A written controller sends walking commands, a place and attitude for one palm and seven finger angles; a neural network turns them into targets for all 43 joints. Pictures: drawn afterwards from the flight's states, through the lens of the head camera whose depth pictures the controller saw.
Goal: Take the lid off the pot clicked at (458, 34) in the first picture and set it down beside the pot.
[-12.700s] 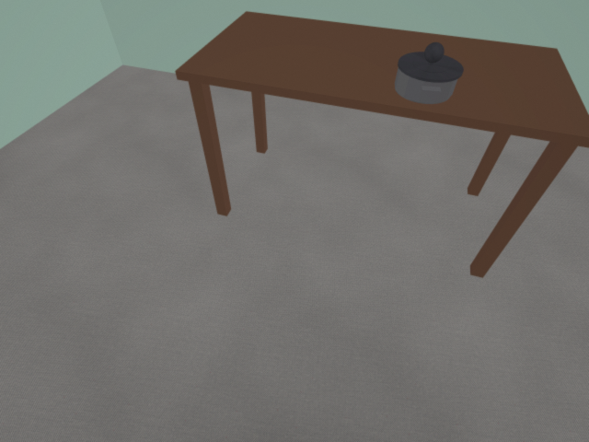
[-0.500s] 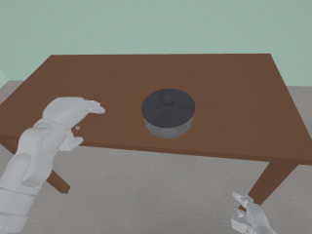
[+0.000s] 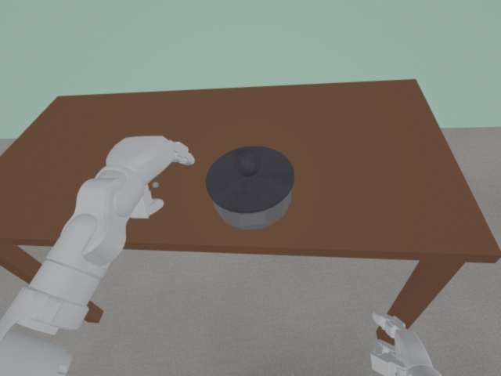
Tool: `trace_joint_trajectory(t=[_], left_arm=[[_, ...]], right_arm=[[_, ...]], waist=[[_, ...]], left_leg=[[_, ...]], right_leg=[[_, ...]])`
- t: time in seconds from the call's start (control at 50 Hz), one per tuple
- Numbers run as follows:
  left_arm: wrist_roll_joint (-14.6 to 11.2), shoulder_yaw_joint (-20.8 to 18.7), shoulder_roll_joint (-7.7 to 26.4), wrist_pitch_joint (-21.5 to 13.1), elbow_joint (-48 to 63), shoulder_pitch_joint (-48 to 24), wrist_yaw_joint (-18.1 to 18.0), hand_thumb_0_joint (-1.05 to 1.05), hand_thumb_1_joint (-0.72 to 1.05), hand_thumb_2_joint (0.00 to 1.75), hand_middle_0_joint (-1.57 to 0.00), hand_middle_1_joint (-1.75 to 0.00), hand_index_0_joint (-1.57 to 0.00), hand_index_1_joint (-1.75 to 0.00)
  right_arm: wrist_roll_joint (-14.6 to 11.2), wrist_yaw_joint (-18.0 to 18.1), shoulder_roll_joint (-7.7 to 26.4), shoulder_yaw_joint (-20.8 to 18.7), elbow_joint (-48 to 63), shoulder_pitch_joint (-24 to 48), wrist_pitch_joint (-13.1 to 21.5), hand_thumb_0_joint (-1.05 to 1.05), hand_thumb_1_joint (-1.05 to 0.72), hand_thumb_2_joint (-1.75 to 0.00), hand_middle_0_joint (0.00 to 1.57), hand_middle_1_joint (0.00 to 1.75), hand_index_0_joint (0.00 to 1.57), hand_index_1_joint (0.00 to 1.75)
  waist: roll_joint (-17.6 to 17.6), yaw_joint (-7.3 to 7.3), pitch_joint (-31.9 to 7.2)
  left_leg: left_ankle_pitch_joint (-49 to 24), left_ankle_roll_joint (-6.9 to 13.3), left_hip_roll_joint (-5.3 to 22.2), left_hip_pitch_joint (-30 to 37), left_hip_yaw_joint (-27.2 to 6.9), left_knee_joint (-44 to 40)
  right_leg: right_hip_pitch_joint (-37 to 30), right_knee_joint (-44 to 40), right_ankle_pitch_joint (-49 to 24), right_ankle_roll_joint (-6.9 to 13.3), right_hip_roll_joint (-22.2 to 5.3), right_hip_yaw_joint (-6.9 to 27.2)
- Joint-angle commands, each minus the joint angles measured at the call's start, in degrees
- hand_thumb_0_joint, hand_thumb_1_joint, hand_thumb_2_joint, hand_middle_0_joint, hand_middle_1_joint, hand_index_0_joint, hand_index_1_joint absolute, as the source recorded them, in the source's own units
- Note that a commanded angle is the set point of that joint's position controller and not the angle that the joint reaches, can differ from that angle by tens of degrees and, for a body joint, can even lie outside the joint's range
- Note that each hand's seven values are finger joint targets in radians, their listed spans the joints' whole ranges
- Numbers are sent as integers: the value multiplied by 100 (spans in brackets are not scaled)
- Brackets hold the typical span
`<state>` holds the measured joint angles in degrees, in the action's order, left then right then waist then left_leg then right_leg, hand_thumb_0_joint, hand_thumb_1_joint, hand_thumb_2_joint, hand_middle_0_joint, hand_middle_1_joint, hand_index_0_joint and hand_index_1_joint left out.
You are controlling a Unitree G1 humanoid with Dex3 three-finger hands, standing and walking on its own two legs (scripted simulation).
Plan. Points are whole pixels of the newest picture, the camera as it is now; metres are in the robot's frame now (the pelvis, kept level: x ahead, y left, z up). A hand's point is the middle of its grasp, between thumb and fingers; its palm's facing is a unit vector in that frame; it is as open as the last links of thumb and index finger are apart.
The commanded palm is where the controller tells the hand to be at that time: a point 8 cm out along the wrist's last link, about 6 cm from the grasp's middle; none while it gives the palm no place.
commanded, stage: move the open hand above the knob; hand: left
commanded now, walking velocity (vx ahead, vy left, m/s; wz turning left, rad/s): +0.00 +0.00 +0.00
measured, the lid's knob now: (247, 163) +0.50 +0.04 +0.05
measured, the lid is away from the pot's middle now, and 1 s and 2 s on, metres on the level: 0.00 0.00 0.00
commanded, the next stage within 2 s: lower the open fingers around the knob in 1.64 s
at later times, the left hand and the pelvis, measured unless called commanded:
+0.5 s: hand (206, 160) +0.42 +0.10 +0.14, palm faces -0.17 -0.01 -0.98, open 10.4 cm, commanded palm +0.41 +0.10 +0.20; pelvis +0.00 -0.01 +0.00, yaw +0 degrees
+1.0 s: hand (243, 137) +0.47 +0.04 +0.14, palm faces -0.24 -0.02 -0.97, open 10.4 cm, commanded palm +0.46 +0.05 +0.20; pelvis +0.01 +0.00 +0.00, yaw -1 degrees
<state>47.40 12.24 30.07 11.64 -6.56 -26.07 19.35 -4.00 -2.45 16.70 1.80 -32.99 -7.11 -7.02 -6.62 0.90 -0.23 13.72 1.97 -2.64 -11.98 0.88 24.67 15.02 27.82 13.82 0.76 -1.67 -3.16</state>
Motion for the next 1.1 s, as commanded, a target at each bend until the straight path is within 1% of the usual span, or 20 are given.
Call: trace_joint_trajectory(t=[0.0, 0.06, 0.08, 0.1, 0.18, 0.24, 0.28, 0.34, 0.38, 0.42, 0.52, 0.58, 0.66, 0.72, 0.76, 0.86, 0.9, 0.96, 1.0, 1.08], left_arm=[[132, -682, 1148, 67, 889, -2459, -239, 0, -35, 146, -81, -8, -81, -8], [161, -622, 1106, 131, 843, -2717, -313, 0, -35, 146, -81, -8, -81, -8], [161, -693, 1139, 159, 844, -2777, -338, 0, -35, 146, -81, -8, -81, -8], [186, -364, 835, 186, 824, -2992, -311, 0, -35, 146, -81, -8, -81, -8], [208, -448, 834, 273, 561, -3073, -398, 0, -35, 146, -81, -8, -81, -8], [277, 11, 401, 357, 147, -3513, -424, 0, -35, 146, -81, -8, -81, -8], [306, -204, 609, 388, 28, -3724, -480, 0, -35, 146, -81, -8, -81, -8], [323, 53, 326, 456, -276, -3967, -525, 0, -35, 146, -81, -8, -81, -8], [310, -209, 530, 494, -572, -4015, -576, 0, -35, 146, -81, -8, -81, -8], [324, 252, 45, 546, -858, -4265, -556, 0, -35, 146, -81, -8, -81, -8], [363, 174, 135, 649, -1260, -4943, -623, 0, -35, 146, -81, -8, -81, -8], [333, 303, -98, 696, -1318, -5276, -642, 0, -35, 146, -81, -8, -81, -8], [342, 482, -374, 845, -2336, -5388, -647, 0, -35, 146, -81, -8, -81, -8], [345, 319, -148, 780, -2248, -6000, -674, 0, -35, 146, -81, -8, -81, -8], [386, 533, -401, 733, -2328, -6132, -686, 0, -35, 146, -81, -8, -81, -8], [315, 598, -695, 824, -3343, -6254, -780, 0, -35, 146, -81, -8, -81, -8], [284, 561, -635, 706, -3055, -6828, -850, 0, -35, 146, -81, -8, -81, -8], [425, 390, -460, 670, -3348, -6687, -969, 0, -35, 146, -81, -8, -81, -8], [429, 203, -361, 736, -3676, -6372, -1015, 0, -35, 146, -81, -8, -81, -8], [385, 582, -876, 824, -3593, -6451, -978, 0, -35, 146, -81, -8, -81, -8]], right_arm=[[-55, 8, 416, -150, 939, 858, 219, 0, -90, -90, 20, 30, 20, 30], [-68, 29, 407, -168, 922, 866, 210, 0, -90, -90, 20, 30, 20, 30], [-78, 13, 431, -185, 924, 904, 203, 0, -90, -90, 20, 30, 20, 30], [-71, 12, 358, -142, 891, 897, 189, 0, -90, -90, 20, 30, 20, 30], [-90, -22, 402, -182, 871, 920, 137, 0, -90, -90, 20, 30, 20, 30], [-98, -9, 368, -160, 775, 881, 50, 0, -90, -90, 20, 30, 20, 30], [-95, -5, 395, -165, 774, 913, 22, 0, -90, -90, 20, 30, 20, 30], [-91, 2, 338, -138, 740, 891, 1, 0, -90, -90, 20, 30, 20, 30], [-94, 0, 382, -156, 692, 815, -41, 0, -90, -90, 20, 30, 20, 30], [-103, 31, 331, -142, 673, 834, -83, 0, -90, -90, 20, 30, 20, 30], [-88, 80, 354, -160, 572, 682, -93, 0, -90, -90, 20, 30, 20, 30], [-74, 73, 353, -195, 544, 588, -76, 0, -90, -90, 20, 30, 20, 30], [-84, 139, 377, -175, 369, 428, -89, 0, -90, -90, 20, 30, 20, 30], [-48, 203, 372, -201, 354, 350, -10, 0, -90, -90, 20, 30, 20, 30], [-47, 199, 348, -209, 322, 286, 35, 0, -90, -90, 20, 30, 20, 30], [-42, 229, 405, -220, 94, 21, 32, 0, -90, -90, 20, 30, 20, 30], [-14, 261, 389, -231, 120, 2, 122, 0, -90, -90, 20, 30, 20, 30], [24, 266, 374, -235, 69, -103, 187, 0, -90, -90, 20, 30, 20, 30], [35, 243, 424, -236, 42, -132, 155, 0, -90, -90, 20, 30, 20, 30], [7, 191, 405, -258, 116, -87, 139, 0, -90, -90, 20, 30, 20, 30]], waist=[[775, -7, -1868], [623, 5, -1955], [646, -32, -1970], [702, -37, -2074], [822, -42, -2049], [794, -110, -1937], [865, -102, -2001], [807, -103, -2166], [1077, -99, -2150], [1031, -180, -1976], [984, -218, -2270], [1026, -266, -2463], [1251, -339, -2103], [1176, -352, -2469], [982, -398, -2598], [1332, -496, -2204], [1182, -521, -2528], [992, -438, -2797], [1278, -394, -2683], [1262, -451, -2617]], left_leg=[[-1629, 87, -26, 214, -96, -103], [-1679, 84, -32, 291, -143, -91], [-1601, 95, -9, 281, -151, -17], [-1716, 90, -45, 321, -129, -60], [-1661, 87, -6, 246, -141, 13], [-1516, 67, -17, 224, -112, -45], [-1403, 75, 2, 158, -105, -4], [-1602, 71, -26, 178, -111, -2], [-1407, 77, 10, 20, -101, 13], [-1263, 79, -3, 8, -30, -45], [-1294, 104, -27, 21, -53, -40], [-1537, 131, -37, 111, -91, 31], [-1239, 129, -43, -100, -5, -77], [-1245, 172, -74, -23, -24, -89], [-1511, 167, -68, 129, -55, -57], [-1209, 157, -43, -110, -1, -144], [-1250, 181, -51, 24, -3, -127], [-1566, 173, -33, 81, -24, -101], [-1594, 165, -1, -123, -1, -149], [-1717, 175, 1, -52, -1, -130]], right_leg=[[-1087, -115, -1820, 64, 45, 194], [-1041, -73, -1879, 73, 39, 197], [-989, -60, -1812, 99, 52, 227], [-1053, -39, -1882, 79, 46, 195], [-979, 0, -1930, 102, 44, 205], [-795, -5, -1739, 89, 46, 148], [-825, 8, -1690, 105, 34, 194], [-919, 89, -1902, 99, 26, 170], [-951, 57, -1786, 93, 18, 206], [-776, 9, -1665, 67, 12, 179], [-920, 60, -1804, 77, 11, 216], [-952, 90, -2104, 93, 16, 220], [-781, 6, -1924, 45, 25, 204], [-1003, 5, -2002, 35, -1, 296], [-936, 74, -2212, 70, 17, 260], [-664, -26, -1976, 34, 46, 212], [-761, -22, -2031, 34, 36, 285], [-882, 80, -2291, 74, 31, 287], [-979, 62, -2381, 60, 31, 263], [-800, 53, -2409, 72, 55, 218]])
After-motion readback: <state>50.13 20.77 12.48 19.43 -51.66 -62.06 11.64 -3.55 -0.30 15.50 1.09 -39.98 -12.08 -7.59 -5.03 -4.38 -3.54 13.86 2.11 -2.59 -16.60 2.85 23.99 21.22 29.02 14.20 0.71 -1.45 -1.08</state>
